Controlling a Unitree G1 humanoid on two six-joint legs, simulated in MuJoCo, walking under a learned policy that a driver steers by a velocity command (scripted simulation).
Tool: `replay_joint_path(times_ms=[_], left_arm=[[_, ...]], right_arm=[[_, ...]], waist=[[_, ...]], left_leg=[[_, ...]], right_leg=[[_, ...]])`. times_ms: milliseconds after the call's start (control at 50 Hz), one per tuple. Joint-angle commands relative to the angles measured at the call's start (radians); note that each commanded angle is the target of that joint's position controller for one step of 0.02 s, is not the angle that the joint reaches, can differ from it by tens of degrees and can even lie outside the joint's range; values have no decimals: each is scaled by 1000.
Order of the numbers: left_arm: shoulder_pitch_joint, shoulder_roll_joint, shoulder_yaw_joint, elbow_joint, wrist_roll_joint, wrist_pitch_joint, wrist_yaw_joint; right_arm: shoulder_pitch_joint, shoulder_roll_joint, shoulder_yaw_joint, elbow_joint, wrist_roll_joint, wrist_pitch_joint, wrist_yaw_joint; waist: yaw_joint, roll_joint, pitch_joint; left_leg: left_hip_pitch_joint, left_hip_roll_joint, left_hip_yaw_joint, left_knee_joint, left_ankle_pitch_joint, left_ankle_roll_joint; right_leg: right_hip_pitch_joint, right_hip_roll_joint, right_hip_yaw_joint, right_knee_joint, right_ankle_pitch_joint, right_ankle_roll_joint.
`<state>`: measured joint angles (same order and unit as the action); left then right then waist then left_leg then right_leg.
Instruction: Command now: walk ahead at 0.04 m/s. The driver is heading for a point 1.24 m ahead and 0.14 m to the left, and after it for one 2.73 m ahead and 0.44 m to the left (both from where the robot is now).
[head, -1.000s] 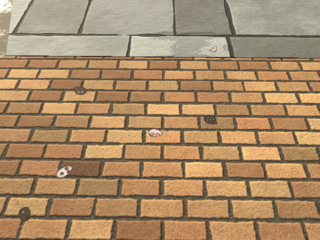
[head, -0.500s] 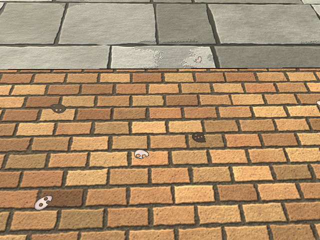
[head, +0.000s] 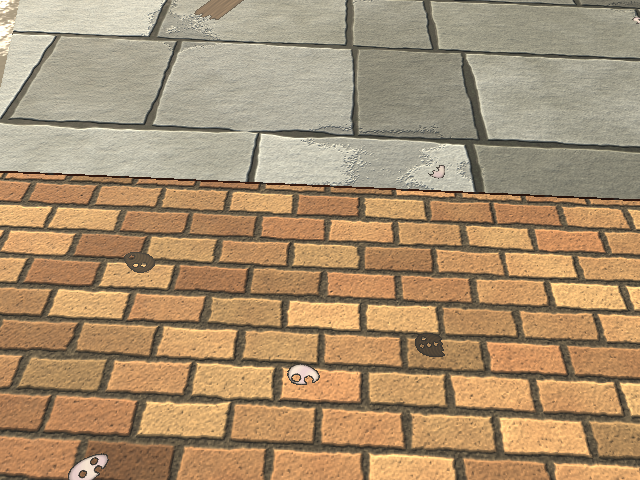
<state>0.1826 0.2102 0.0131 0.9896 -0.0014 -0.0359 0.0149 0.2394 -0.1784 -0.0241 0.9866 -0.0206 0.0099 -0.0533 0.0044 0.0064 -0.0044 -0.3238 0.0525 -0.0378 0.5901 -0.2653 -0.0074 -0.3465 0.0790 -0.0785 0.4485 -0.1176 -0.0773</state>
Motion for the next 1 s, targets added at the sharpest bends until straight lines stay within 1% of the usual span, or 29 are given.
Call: replay_joint_path(times_ms=[20,80,160,180,200,220,260,280,320,380,400,420,440,480,500,520,540,560,580,640,760,820,860,900,920,940,960,980,1000], left_arm=[[12,110,26,-39,-8,4,19],[41,79,22,-20,11,8,27],[42,78,21,4,9,10,21],[57,99,29,16,-1,9,21],[51,120,38,13,-14,3,18],[4,124,41,-11,-25,-10,13],[-122,56,27,-71,-44,-52,-10],[-147,78,34,-81,-40,-67,-19],[-120,86,41,-76,-42,-81,-29],[-138,63,33,-79,-34,-92,-37],[-137,46,31,-105,62,-56,-73],[-118,45,36,-107,63,-37,-84],[-73,53,39,-103,48,-27,-85],[105,86,56,-57,36,-27,-68],[311,136,78,1,38,-44,-52],[508,277,108,33,67,-57,-32],[459,269,95,27,60,-59,-24],[301,243,88,-13,55,-57,-21],[225,180,76,-41,45,-65,-28],[176,92,46,-40,34,-84,-24],[287,58,28,3,32,-109,-16],[322,74,24,19,22,-109,4],[332,122,29,20,22,-106,22],[321,188,48,7,26,-84,48],[284,220,60,-10,32,-69,53],[229,238,70,-36,41,-55,48],[180,240,79,-50,42,-47,31],[106,95,48,-110,50,-66,3],[118,71,37,-236,13,-90,-8]], right_arm=[[124,-142,-33,26,5,-6,-1],[50,-95,-27,26,9,-44,4],[86,-77,-27,41,19,-59,5],[132,-104,-38,53,25,-58,3],[163,-137,-50,52,33,-59,4],[208,-157,-57,53,41,-68,6],[255,-218,-81,66,57,-98,8],[247,-204,-82,60,45,-112,7],[227,-164,-72,36,40,-129,15],[178,-170,-74,2,54,-119,26],[195,-166,-74,23,-28,-109,47],[179,-169,-78,22,-34,-103,55],[166,-180,-84,22,-24,-99,59],[125,-195,-87,15,-11,-101,65],[86,-183,-81,6,-16,-109,68],[12,-93,-58,-54,-13,-121,73],[-12,-61,-55,-102,-8,-134,78],[-49,-75,-53,-119,-2,-132,82],[-51,-101,-55,-109,0,-131,94],[-3,-75,-53,-90,-21,-93,119],[-223,-60,-31,-182,4,-63,132],[-330,-54,-13,-240,0,-66,140],[-317,-75,-12,-249,2,-62,135],[-184,-128,-25,-222,5,-55,127],[-31,-168,-41,-186,5,-50,122],[182,-222,-68,-124,5,-46,110],[316,-259,-98,-87,8,-44,92],[200,-284,-109,-88,20,-34,77],[138,-362,-117,-125,-9,-26,84]], waist=[[0,98,109],[34,146,63],[11,28,53],[-6,23,11],[-20,22,27],[-50,35,62],[-83,183,115],[-85,173,110],[-56,90,71],[-45,108,60],[-44,147,65],[-31,176,89],[-13,166,94],[73,94,74],[180,-7,-6],[261,-326,-89],[187,-359,-56],[107,-205,50],[80,-80,55],[3,-95,78],[18,-50,164],[18,-37,190],[-10,-72,138],[-94,-135,39],[-172,-159,-33],[-261,-161,-125],[-327,-103,-160],[-205,150,-65],[-103,216,-170]], left_leg=[[-53,24,-40,-218,-253,83],[-124,25,-53,-290,-250,49],[-38,4,-25,-237,-110,40],[2,-13,-13,-214,-239,62],[7,7,-46,-220,-406,99],[34,66,-130,-269,-532,147],[211,287,-426,-458,-545,251],[277,348,-494,-481,-463,271],[380,331,-451,-460,-381,243],[250,217,-235,-468,-245,171],[161,154,-154,-486,-265,174],[82,139,-112,-475,-269,174],[19,137,-91,-451,-295,178],[-118,116,-53,-309,-238,173],[-215,60,11,-35,-72,161],[-428,-40,112,435,-141,112],[-608,-114,-28,644,-207,133],[-690,-12,-75,738,-86,154],[-637,22,-70,719,17,152],[-517,53,-53,652,116,112],[-529,5,82,442,313,119],[-427,-18,196,216,329,148],[-295,-90,265,138,315,189],[-150,-159,291,121,234,223],[-3,-181,280,128,172,245],[203,-187,231,104,87,280],[410,-151,132,2,24,321],[498,3,-157,9,-40,355],[701,161,-679,-179,-138,548]], right_leg=[[-41,-104,127,-158,-372,18],[139,-93,96,-52,-181,15],[103,-107,109,-65,-170,-4],[84,-79,83,-31,-346,-16],[18,-78,87,-9,-517,-29],[-87,-93,109,19,-590,-37],[-309,-87,48,217,-281,-21],[-400,-128,94,340,-244,-29],[-514,-169,127,451,-233,-35],[-298,-147,46,264,-180,2],[-172,-92,-34,222,-192,24],[-71,-78,-60,171,-191,31],[35,-62,-91,133,-166,36],[302,-36,-115,85,-148,32],[529,-71,-44,66,-215,19],[671,-366,402,-135,-657,-37],[590,-479,856,-354,-864,-99],[506,-504,749,-322,-836,-103],[421,-453,601,-299,-704,-80],[287,-348,286,-351,-417,-11],[286,-272,-63,-403,122,43],[333,-269,-165,-409,424,63],[411,-286,-210,-306,908,80],[494,-314,-223,-73,1260,93],[477,-333,-210,127,1342,81],[405,-348,-180,393,1299,59],[232,-286,-181,764,920,41],[-158,-99,-122,1098,-218,39],[-507,-22,89,1283,-348,72]])
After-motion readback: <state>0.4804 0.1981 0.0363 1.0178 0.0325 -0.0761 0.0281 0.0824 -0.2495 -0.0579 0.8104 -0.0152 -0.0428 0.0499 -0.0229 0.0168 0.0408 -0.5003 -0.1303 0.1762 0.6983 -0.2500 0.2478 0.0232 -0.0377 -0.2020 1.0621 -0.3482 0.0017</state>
